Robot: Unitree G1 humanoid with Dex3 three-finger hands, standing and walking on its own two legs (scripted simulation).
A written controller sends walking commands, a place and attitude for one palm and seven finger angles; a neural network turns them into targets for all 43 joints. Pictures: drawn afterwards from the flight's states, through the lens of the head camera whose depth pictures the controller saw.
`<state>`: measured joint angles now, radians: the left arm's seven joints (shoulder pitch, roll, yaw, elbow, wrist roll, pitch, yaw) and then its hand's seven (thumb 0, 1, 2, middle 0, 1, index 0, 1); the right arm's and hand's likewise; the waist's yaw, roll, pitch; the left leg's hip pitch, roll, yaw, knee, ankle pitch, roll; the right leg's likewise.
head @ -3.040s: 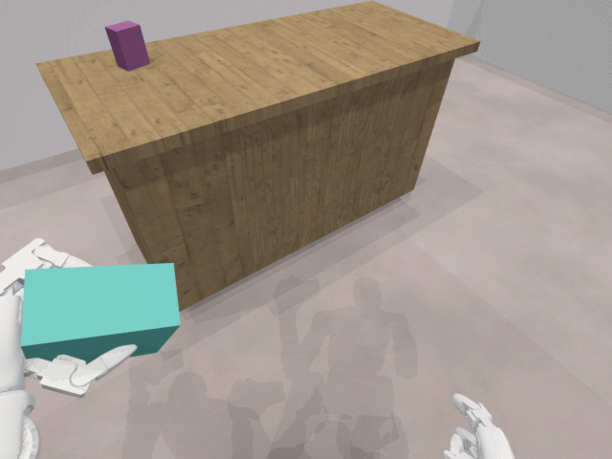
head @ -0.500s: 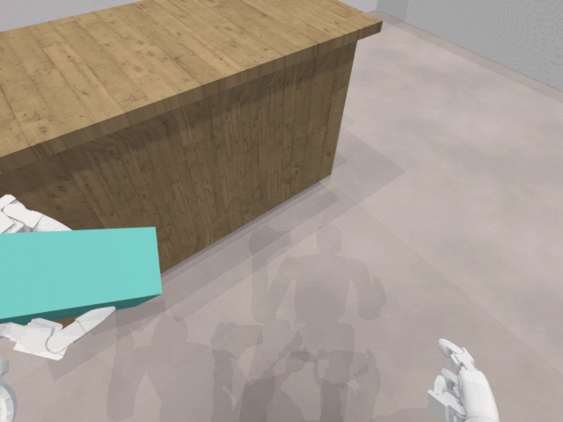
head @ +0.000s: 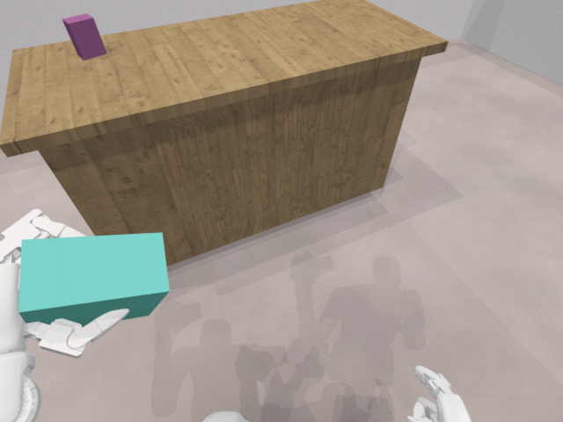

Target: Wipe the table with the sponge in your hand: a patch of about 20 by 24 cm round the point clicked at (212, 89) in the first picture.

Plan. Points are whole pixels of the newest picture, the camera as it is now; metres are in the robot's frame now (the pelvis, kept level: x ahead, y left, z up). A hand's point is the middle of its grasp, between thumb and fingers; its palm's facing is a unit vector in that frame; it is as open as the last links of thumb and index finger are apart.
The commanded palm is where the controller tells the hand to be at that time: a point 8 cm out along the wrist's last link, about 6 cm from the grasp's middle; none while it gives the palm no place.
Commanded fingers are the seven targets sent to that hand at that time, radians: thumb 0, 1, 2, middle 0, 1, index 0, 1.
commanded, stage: take the last steps up to it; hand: left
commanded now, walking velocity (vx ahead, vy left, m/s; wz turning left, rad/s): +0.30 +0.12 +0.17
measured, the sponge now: (117, 282) +0.23 +0.20 +0.15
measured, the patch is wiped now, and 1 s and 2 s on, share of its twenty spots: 0.00 0.00 0.00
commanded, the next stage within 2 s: none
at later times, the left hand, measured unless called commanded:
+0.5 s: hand (30, 310) +0.19 +0.26 +0.17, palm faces +0.49 -0.76 -0.43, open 10.0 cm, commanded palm +0.12 +0.30 +0.18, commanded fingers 0.00 0.10 1.30 -1.20 -1.60 -1.20 -1.60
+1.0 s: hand (41, 225) +0.28 +0.29 +0.18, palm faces +0.43 -0.80 -0.42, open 10.0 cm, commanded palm +0.22 +0.33 +0.18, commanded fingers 0.00 0.10 1.30 -1.20 -1.60 -1.20 -1.60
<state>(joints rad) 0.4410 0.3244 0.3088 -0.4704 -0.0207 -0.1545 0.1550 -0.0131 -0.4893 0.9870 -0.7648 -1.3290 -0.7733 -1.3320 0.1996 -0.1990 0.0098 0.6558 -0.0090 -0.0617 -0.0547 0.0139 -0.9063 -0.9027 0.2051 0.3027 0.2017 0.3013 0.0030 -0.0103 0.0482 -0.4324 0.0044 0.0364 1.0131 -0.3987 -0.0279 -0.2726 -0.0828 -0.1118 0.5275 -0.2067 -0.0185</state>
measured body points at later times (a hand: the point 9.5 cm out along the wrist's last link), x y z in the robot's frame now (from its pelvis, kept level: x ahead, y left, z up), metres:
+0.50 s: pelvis -0.02 +0.01 -0.01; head -0.01 -0.01 +0.44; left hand +0.15 +0.30 +0.19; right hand +0.15 -0.19 -0.12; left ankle -0.05 +0.13 -0.71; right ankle +0.02 -0.09 -0.74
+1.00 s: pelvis +0.07 +0.05 +0.00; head +0.10 +0.06 +0.45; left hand +0.25 +0.33 +0.20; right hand +0.25 -0.15 -0.08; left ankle +0.07 +0.16 -0.74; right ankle +0.10 -0.08 -0.68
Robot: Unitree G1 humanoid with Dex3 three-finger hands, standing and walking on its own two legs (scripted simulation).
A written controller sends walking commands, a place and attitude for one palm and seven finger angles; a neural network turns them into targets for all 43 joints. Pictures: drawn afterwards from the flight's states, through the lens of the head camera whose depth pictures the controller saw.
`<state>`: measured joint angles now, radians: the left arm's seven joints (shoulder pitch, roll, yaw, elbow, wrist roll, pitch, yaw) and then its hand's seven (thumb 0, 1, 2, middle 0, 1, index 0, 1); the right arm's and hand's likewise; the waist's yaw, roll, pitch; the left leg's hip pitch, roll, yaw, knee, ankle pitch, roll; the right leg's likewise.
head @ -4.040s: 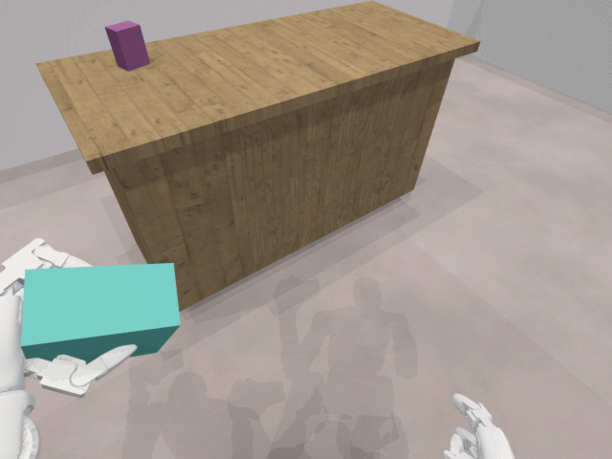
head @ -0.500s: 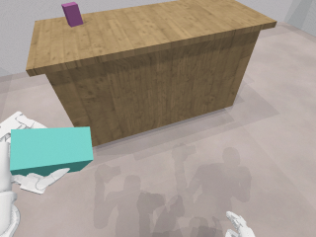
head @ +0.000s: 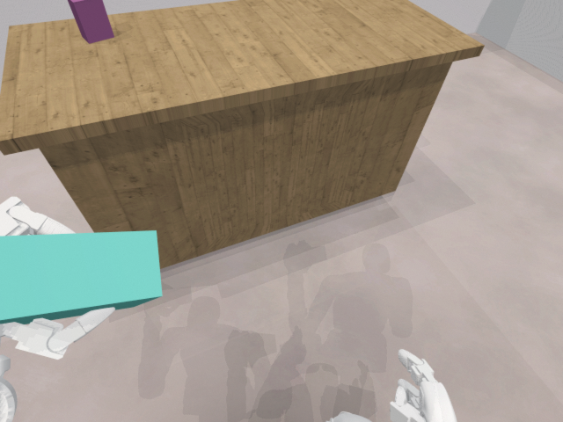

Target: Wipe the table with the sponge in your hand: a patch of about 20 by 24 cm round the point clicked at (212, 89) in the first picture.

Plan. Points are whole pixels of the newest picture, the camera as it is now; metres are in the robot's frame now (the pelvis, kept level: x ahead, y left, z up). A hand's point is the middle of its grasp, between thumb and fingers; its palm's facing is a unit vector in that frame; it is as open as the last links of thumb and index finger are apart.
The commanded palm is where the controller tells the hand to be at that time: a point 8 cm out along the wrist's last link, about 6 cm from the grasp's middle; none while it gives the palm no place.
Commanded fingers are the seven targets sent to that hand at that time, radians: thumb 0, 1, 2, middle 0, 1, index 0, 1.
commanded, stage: take the last steps up to it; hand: left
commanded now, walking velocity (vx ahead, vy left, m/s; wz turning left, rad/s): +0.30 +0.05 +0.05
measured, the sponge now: (102, 277) +0.23 +0.20 +0.16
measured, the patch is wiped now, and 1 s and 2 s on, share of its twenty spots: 0.00 0.00 0.00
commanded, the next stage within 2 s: none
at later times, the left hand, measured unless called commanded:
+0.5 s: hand (104, 196) +0.32 +0.23 +0.18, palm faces +0.45 -0.78 -0.44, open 10.0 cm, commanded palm +0.27 +0.27 +0.17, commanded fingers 0.00 0.10 1.30 -1.20 -1.60 -1.20 -1.60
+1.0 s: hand (153, 146) +0.42 +0.21 +0.16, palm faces +0.46 -0.76 -0.46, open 10.0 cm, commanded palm +0.36 +0.25 +0.17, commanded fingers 0.00 0.10 1.30 -1.20 -1.60 -1.20 -1.60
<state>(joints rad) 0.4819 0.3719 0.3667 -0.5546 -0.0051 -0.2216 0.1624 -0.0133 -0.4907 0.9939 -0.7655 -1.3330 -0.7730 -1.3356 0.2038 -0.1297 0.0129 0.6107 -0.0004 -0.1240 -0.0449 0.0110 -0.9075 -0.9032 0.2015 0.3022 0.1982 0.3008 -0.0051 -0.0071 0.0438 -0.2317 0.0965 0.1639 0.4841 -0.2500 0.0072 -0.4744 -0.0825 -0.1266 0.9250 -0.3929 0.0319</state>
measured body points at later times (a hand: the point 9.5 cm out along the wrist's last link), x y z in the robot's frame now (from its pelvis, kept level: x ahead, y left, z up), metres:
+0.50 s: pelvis +0.12 -0.01 -0.01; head +0.15 +0.00 +0.43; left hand +0.29 +0.27 +0.20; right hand +0.29 -0.28 -0.09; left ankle +0.17 +0.12 -0.74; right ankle +0.08 -0.12 -0.74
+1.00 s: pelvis +0.22 -0.04 +0.00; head +0.26 -0.06 +0.45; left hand +0.39 +0.25 +0.19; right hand +0.39 -0.27 -0.12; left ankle +0.24 +0.10 -0.69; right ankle +0.21 -0.13 -0.74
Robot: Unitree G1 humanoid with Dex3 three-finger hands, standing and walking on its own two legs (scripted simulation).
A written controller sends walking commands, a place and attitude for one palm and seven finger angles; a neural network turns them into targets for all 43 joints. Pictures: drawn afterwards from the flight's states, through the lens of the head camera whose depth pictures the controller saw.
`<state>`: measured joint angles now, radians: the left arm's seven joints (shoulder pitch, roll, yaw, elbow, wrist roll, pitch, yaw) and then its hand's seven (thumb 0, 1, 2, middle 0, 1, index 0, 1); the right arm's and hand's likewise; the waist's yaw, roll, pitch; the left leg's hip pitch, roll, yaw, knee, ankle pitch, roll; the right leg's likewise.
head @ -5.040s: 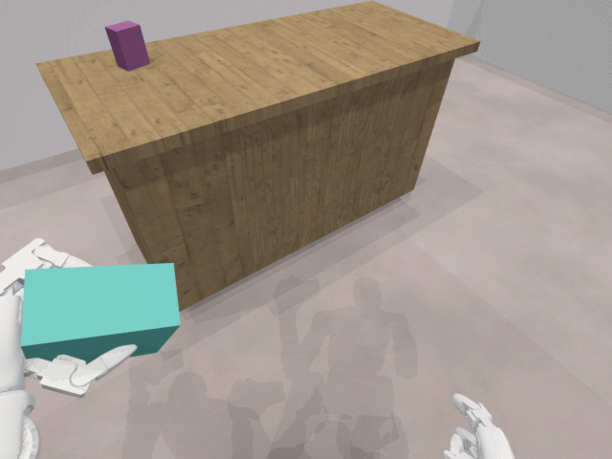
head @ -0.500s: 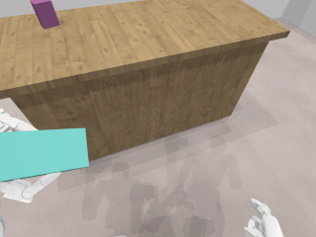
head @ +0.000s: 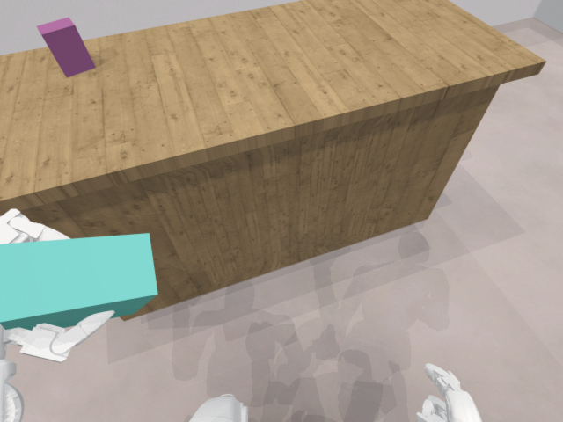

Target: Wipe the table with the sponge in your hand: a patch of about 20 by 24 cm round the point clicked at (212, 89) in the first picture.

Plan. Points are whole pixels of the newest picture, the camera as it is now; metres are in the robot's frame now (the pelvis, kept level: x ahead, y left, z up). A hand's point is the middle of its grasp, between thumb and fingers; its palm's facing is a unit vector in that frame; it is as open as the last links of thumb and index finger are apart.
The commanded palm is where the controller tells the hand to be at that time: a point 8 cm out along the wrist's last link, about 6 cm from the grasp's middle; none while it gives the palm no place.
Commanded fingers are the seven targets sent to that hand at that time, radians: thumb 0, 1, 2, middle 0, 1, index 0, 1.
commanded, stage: take the last steps up to it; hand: left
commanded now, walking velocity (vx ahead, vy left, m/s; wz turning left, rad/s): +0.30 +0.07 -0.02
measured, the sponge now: (101, 283) +0.23 +0.20 +0.15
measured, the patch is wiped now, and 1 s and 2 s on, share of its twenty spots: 0.00 0.00 0.00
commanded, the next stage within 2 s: come to a stop and stand still in 1.14 s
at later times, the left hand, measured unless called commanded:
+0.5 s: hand (112, 206) +0.32 +0.21 +0.17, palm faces +0.42 -0.77 -0.48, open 10.0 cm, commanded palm +0.26 +0.26 +0.18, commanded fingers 0.00 0.10 1.30 -1.20 -1.60 -1.20 -1.60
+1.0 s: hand (128, 148) +0.40 +0.22 +0.18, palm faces +0.40 -0.82 -0.42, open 10.0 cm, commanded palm +0.34 +0.27 +0.18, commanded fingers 0.00 0.10 1.30 -1.20 -1.60 -1.20 -1.60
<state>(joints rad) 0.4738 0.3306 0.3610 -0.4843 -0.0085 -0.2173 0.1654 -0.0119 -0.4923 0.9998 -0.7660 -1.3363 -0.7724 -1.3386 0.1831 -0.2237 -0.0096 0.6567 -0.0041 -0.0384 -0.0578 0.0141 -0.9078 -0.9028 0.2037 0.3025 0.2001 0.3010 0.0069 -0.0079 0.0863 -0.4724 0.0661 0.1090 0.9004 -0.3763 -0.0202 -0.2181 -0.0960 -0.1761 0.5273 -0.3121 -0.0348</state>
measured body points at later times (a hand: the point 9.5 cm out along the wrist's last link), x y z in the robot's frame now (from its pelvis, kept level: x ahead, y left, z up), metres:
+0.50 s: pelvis +0.10 -0.02 -0.02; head +0.13 -0.05 +0.43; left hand +0.29 +0.25 +0.19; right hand +0.25 -0.22 -0.13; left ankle +0.09 +0.12 -0.72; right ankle +0.12 -0.12 -0.74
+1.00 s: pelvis +0.18 -0.01 -0.01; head +0.21 -0.01 +0.44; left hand +0.37 +0.26 +0.20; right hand +0.36 -0.23 -0.09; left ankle +0.22 +0.11 -0.74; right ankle +0.17 -0.12 -0.71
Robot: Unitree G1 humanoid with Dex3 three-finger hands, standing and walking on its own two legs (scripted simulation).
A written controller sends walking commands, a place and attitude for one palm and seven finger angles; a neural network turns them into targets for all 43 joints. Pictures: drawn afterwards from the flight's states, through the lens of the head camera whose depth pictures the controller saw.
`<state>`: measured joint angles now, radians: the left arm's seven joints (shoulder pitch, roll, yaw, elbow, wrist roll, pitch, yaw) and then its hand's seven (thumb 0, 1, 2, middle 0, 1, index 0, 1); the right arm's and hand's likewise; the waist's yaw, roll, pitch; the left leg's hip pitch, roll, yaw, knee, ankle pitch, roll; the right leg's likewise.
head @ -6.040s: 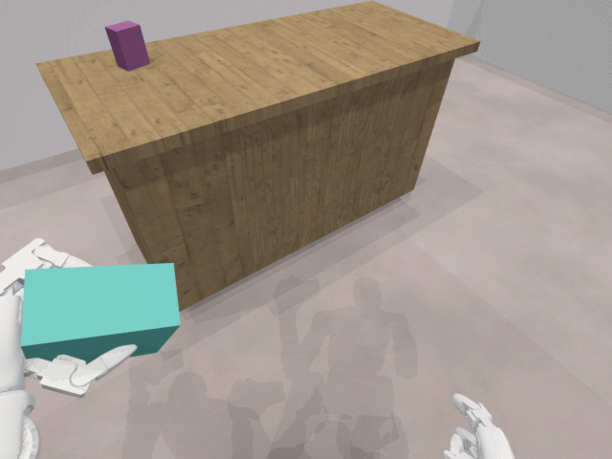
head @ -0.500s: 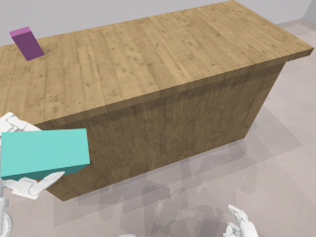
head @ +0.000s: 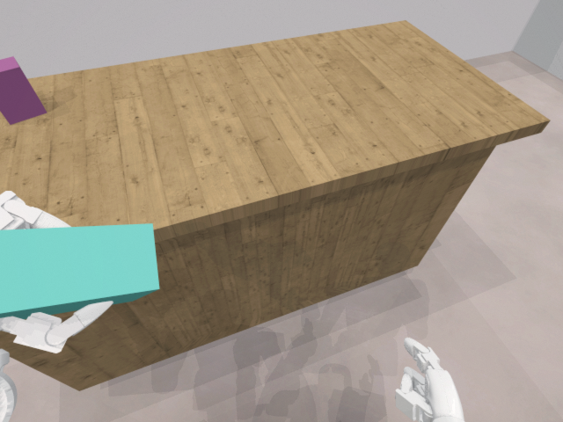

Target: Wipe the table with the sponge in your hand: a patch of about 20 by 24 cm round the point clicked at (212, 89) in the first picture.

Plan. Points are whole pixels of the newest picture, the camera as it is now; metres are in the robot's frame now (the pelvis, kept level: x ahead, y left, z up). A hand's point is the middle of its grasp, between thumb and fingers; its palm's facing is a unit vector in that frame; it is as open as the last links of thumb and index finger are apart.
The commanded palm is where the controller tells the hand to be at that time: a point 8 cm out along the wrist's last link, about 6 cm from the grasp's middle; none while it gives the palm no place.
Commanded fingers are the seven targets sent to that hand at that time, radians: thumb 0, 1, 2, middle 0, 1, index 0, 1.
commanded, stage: take the last steps up to it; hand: left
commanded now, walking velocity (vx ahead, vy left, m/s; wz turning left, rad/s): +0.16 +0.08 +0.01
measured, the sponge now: (100, 271) +0.23 +0.20 +0.17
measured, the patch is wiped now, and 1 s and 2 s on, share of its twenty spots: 0.00 0.00 0.00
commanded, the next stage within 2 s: come to a stop and stand still in 0.14 s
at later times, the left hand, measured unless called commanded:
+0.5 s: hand (65, 247) +0.25 +0.25 +0.17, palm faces +0.39 -0.81 -0.44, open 10.0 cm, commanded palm +0.20 +0.29 +0.18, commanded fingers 0.00 0.10 1.30 -1.20 -1.60 -1.20 -1.60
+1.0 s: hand (65, 297) +0.20 +0.23 +0.17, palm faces +0.40 -0.84 -0.36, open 10.0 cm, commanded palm +0.15 +0.26 +0.18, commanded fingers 0.00 0.10 1.30 -1.20 -1.60 -1.20 -1.60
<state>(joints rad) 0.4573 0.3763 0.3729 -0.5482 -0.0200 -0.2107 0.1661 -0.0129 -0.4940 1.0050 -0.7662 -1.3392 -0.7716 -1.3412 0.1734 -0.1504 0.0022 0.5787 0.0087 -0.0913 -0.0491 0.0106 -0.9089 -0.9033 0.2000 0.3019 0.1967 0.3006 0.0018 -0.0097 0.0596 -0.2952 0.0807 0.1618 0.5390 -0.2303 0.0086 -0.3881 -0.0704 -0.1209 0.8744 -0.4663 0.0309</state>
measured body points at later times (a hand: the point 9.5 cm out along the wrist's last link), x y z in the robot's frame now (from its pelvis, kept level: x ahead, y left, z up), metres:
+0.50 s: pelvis +0.04 +0.01 +0.00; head +0.07 +0.02 +0.45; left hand +0.23 +0.29 +0.19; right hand +0.21 -0.25 -0.08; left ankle +0.08 +0.12 -0.73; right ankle +0.03 -0.10 -0.73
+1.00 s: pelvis -0.01 -0.01 +0.00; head -0.01 +0.00 +0.45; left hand +0.18 +0.27 +0.18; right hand +0.14 -0.25 -0.09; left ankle +0.03 +0.11 -0.73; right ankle +0.01 -0.11 -0.73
